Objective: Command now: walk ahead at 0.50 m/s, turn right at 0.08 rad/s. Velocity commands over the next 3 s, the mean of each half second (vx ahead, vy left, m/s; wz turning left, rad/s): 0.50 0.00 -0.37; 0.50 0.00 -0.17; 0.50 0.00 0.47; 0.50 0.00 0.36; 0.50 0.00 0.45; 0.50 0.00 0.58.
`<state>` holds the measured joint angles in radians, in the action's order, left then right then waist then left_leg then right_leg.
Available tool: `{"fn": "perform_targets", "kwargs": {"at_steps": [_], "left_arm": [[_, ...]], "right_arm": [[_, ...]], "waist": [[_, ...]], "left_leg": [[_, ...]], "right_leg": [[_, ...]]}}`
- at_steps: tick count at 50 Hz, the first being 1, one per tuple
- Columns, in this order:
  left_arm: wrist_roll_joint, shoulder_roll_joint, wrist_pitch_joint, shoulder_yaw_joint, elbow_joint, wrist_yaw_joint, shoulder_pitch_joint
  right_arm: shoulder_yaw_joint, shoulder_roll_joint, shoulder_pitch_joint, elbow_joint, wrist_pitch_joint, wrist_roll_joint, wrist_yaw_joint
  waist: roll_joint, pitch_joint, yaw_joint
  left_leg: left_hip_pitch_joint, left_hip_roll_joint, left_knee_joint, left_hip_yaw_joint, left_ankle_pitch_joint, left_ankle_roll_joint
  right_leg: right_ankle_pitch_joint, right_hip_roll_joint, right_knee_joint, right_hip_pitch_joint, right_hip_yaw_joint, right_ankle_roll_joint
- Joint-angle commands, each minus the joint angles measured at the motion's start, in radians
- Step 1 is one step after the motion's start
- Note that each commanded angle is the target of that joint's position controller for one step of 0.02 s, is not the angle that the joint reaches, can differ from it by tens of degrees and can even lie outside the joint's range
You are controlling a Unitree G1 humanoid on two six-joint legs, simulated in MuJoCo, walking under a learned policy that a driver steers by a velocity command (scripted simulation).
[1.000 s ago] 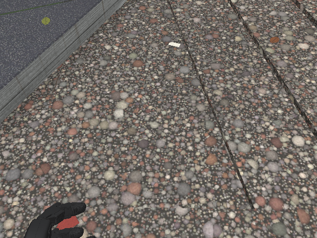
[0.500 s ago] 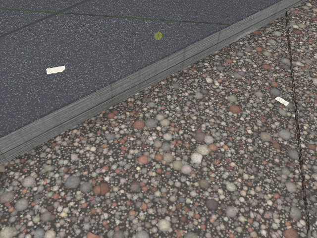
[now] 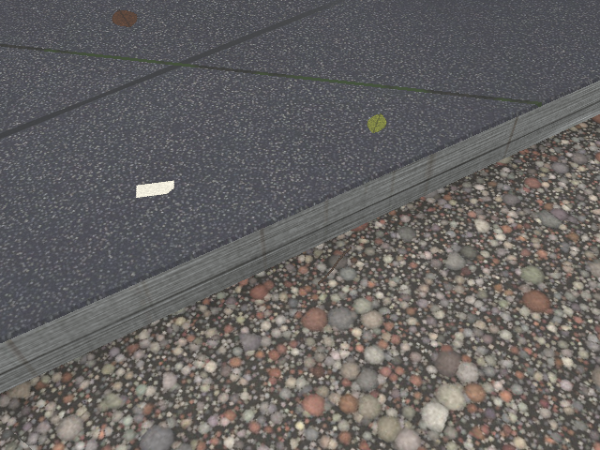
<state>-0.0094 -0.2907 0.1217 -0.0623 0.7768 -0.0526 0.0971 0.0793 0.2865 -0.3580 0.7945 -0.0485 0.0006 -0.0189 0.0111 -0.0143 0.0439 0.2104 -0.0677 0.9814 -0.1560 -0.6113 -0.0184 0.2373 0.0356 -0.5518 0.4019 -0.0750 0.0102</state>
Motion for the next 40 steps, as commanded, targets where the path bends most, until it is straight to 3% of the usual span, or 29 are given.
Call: {"fn": "perform_targets", "kwargs": {"at_steps": [1, 2, 3, 4, 5, 6, 8, 10, 11, 12, 14, 17, 19, 20, 21, 22, 23, 24, 25, 26, 27, 29, 33, 36, 40], "left_arm": [[-0.035, -0.221, -0.020, -0.059, 0.053, -0.008, 0.331], [-0.019, -0.161, -0.026, -0.041, 0.016, 0.001, 0.259], [0.002, -0.155, -0.026, -0.034, 0.000, 0.006, 0.203], [0.009, -0.131, -0.026, -0.023, -0.015, 0.011, 0.167], [0.009, -0.105, -0.029, -0.015, -0.016, 0.019, 0.154], [0.008, -0.097, -0.033, -0.012, -0.010, 0.024, 0.166], [0.002, -0.126, -0.039, -0.022, -0.001, 0.038, 0.211], [-0.009, -0.130, -0.045, -0.028, 0.000, 0.053, 0.240], [-0.015, -0.126, -0.048, -0.026, -0.001, 0.061, 0.251], [-0.019, -0.122, -0.055, -0.026, 0.005, 0.069, 0.264], [-0.013, -0.124, -0.070, -0.026, 0.018, 0.079, 0.317], [-0.020, -0.132, -0.079, -0.034, 0.018, 0.083, 0.329], [-0.021, -0.115, -0.081, -0.035, 0.009, 0.082, 0.314], [-0.014, -0.093, -0.078, -0.029, -0.004, 0.078, 0.297], [0.004, -0.041, -0.072, -0.013, -0.030, 0.071, 0.279], [-0.024, 0.025, -0.064, 0.010, -0.058, 0.073, 0.401], [-0.031, -0.068, -0.065, -0.004, -0.048, 0.076, 0.393], [-0.025, -0.124, -0.068, -0.022, -0.057, 0.075, 0.291], [-0.015, -0.122, -0.074, -0.025, -0.066, 0.075, 0.236], [-0.005, -0.113, -0.075, -0.027, -0.076, 0.071, 0.206], [-0.008, -0.097, -0.080, -0.028, -0.084, 0.065, 0.204], [-0.015, -0.056, -0.091, -0.019, -0.099, 0.057, 0.196], [-0.001, -0.024, -0.085, 0.001, -0.134, 0.045, 0.122], [0.003, -0.023, -0.067, 0.014, -0.159, 0.026, 0.018], [-0.004, -0.054, -0.055, 0.012, -0.210, 0.011, -0.095]], "right_arm": [[0.000, 0.076, -0.078, -0.094, -0.045, -0.039, -0.002], [0.004, 0.110, 0.096, -0.131, -0.050, -0.037, -0.009], [0.003, 0.103, 0.161, -0.157, -0.055, -0.019, -0.013], [0.004, 0.094, 0.166, -0.165, -0.058, 0.009, -0.015], [0.007, 0.084, 0.157, -0.167, -0.058, 0.022, -0.012], [0.003, 0.063, 0.159, -0.172, -0.057, 0.027, -0.011], [-0.012, 0.032, 0.190, -0.197, -0.058, 0.030, -0.006], [-0.019, 0.027, 0.242, -0.214, -0.065, 0.023, 0.004], [-0.017, 0.043, 0.280, -0.220, -0.069, 0.015, 0.009], [-0.024, 0.030, 0.333, -0.232, -0.073, 0.015, 0.014], [-0.029, 0.008, 0.413, -0.247, -0.073, -0.002, 0.021], [-0.007, 0.061, 0.401, -0.250, -0.072, -0.020, 0.018], [0.010, 0.092, 0.326, -0.232, -0.076, -0.018, 0.010], [0.023, 0.119, 0.240, -0.217, -0.078, -0.009, 0.003], [0.036, 0.168, 0.082, -0.203, -0.079, 0.008, -0.005], [0.055, 0.239, -0.032, -0.155, -0.064, 0.018, 0.002], [0.043, 0.166, -0.038, -0.147, -0.058, -0.001, 0.013], [0.028, 0.110, 0.010, -0.150, -0.058, -0.006, 0.013], [0.020, 0.093, 0.067, -0.152, -0.056, 0.003, 0.015], [0.013, 0.069, 0.106, -0.142, -0.056, 0.007, 0.018], [0.007, 0.058, 0.129, -0.134, -0.058, 0.015, 0.019], [0.010, 0.060, 0.146, -0.118, -0.065, 0.008, 0.022], [0.023, 0.113, 0.115, -0.067, -0.071, 0.004, 0.027], [0.026, 0.142, 0.089, -0.037, -0.061, -0.014, 0.024], [0.028, 0.182, -0.002, 0.020, -0.040, -0.037, 0.027]], "waist": [[-0.246, -0.121, -0.089], [-0.097, -0.009, -0.123], [-0.061, 0.019, -0.102], [-0.061, 0.013, -0.077], [-0.098, 0.003, -0.055], [-0.128, -0.012, -0.050], [-0.129, -0.032, -0.052], [-0.099, -0.038, -0.063], [-0.083, -0.018, -0.073], [-0.087, 0.003, -0.089], [-0.097, 0.027, -0.124], [-0.134, 0.031, -0.101], [-0.138, 0.007, -0.054], [-0.127, -0.051, -0.007], [-0.047, -0.183, 0.064], [0.275, -0.319, 0.030], [0.244, -0.250, 0.036], [0.144, -0.102, 0.052], [0.074, -0.025, 0.031], [0.060, 0.024, 0.010], [0.089, 0.035, -0.016], [0.108, 0.040, -0.033], [0.052, 0.036, -0.033], [0.043, 0.049, -0.005], [0.059, 0.077, 0.012]], "left_leg": [[0.692, 0.016, 0.482, 0.052, 0.027, 0.027], [0.719, 0.053, 0.462, 0.058, 0.114, 0.015], [0.684, 0.080, 0.407, 0.060, 0.172, 0.008], [0.618, 0.105, 0.314, 0.054, 0.205, 0.008], [0.551, 0.122, 0.210, 0.054, 0.226, 0.008], [0.511, 0.120, 0.146, 0.077, 0.211, 0.012], [0.487, 0.105, 0.064, 0.114, 0.233, 0.026], [0.452, 0.099, -0.051, 0.108, 0.400, 0.039], [0.433, 0.089, -0.164, 0.100, 0.502, 0.049], [0.379, 0.069, -0.285, 0.103, 0.587, 0.060], [0.245, 0.013, -0.431, 0.125, 0.676, 0.088], [0.156, 0.017, -0.512, 0.076, 0.636, 0.079], [0.040, 0.038, -0.564, 0.078, 0.579, 0.036], [-0.102, 0.080, -0.566, 0.064, 0.551, 0.002], [-0.352, 0.238, -0.524, -0.072, 0.510, -0.066], [-0.627, 0.472, -0.600, -0.490, 0.324, -0.234], [-0.584, 0.504, -0.658, -0.625, 0.116, -0.241], [-0.450, 0.447, -0.684, -0.480, 0.129, -0.200], [-0.324, 0.398, -0.705, -0.340, 0.256, -0.175], [-0.230, 0.359, -0.732, -0.249, 0.363, -0.166], [-0.162, 0.334, -0.759, -0.178, 0.421, -0.156], [-0.096, 0.315, -0.808, -0.084, 0.476, -0.162], [-0.072, 0.311, -0.846, 0.036, 0.599, -0.192], [-0.052, 0.280, -0.841, 0.130, 0.628, -0.165], [-0.123, 0.326, -0.798, 0.090, 0.649, -0.148]], "right_leg": [[0.177, -0.388, 0.273, -0.672, -0.836, 0.323], [0.146, -0.347, 0.286, -0.554, -0.728, 0.286], [0.043, -0.320, 0.267, -0.445, -0.645, 0.273], [-0.060, -0.272, 0.263, -0.373, -0.557, 0.257], [-0.128, -0.225, 0.267, -0.323, -0.471, 0.234], [-0.185, -0.198, 0.272, -0.297, -0.425, 0.226], [-0.334, -0.201, 0.271, -0.268, -0.390, 0.246], [-0.388, -0.188, 0.275, -0.242, -0.357, 0.236], [-0.383, -0.167, 0.280, -0.227, -0.331, 0.222], [-0.358, -0.141, 0.288, -0.194, -0.305, 0.203], [-0.253, -0.115, 0.302, -0.136, -0.300, 0.183], [-0.182, -0.142, 0.250, -0.189, -0.382, 0.162], [-0.213, -0.127, 0.170, -0.209, -0.399, 0.135], [-0.249, -0.091, 0.062, -0.179, -0.366, 0.110], [-0.131, -0.039, -0.193, -0.057, -0.292, 0.080], [0.304, 0.090, -0.497, 0.246, -0.144, 0.025], [0.366, 0.000, -0.650, 0.392, -0.122, 0.011], [0.266, -0.035, -0.691, 0.429, -0.113, 0.007], [0.182, -0.069, -0.678, 0.396, -0.078, 0.000], [0.132, -0.094, -0.637, 0.372, -0.068, -0.005], [0.104, -0.121, -0.616, 0.330, -0.062, -0.006], [0.069, -0.141, -0.581, 0.302, -0.035, -0.016], [-0.085, -0.142, -0.370, 0.283, -0.031, -0.025], [-0.232, -0.118, -0.171, 0.197, 0.026, -0.015], [-0.173, -0.092, -0.040, 0.149, 0.056, 0.017]]}}
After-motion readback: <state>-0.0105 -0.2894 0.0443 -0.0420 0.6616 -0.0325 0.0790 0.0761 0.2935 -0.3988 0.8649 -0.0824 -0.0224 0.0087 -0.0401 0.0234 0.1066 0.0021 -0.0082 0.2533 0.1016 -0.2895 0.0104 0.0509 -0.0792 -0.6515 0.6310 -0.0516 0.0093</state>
